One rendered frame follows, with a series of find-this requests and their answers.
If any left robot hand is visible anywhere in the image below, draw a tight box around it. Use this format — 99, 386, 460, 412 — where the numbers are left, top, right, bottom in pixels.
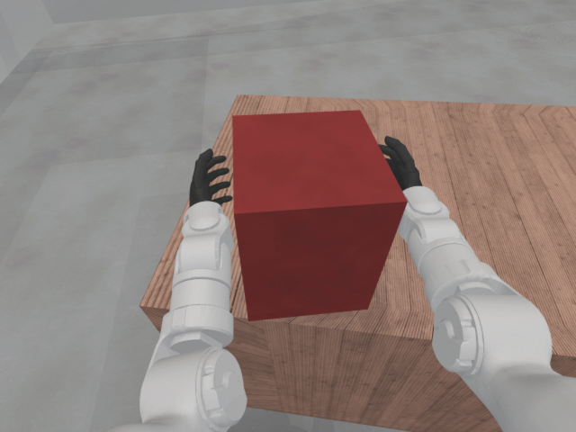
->
189, 148, 232, 207

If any right robot forearm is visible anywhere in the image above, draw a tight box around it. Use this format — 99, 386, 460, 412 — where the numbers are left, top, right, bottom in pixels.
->
398, 186, 553, 362

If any carton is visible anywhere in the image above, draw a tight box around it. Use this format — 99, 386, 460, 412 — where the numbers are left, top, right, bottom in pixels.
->
232, 110, 408, 321

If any right robot hand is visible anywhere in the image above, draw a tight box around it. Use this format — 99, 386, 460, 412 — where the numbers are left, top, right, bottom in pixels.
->
378, 136, 423, 191

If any robot left upper arm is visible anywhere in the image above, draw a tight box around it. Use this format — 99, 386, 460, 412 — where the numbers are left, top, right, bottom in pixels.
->
103, 346, 248, 432

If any pedestal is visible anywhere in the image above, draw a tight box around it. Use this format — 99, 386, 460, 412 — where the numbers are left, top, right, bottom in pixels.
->
139, 94, 576, 432

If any left robot forearm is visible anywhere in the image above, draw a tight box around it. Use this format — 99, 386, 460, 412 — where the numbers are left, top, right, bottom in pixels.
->
139, 201, 234, 419

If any robot right upper arm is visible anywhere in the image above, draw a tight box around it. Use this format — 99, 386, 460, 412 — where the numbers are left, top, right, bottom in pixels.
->
432, 293, 576, 432

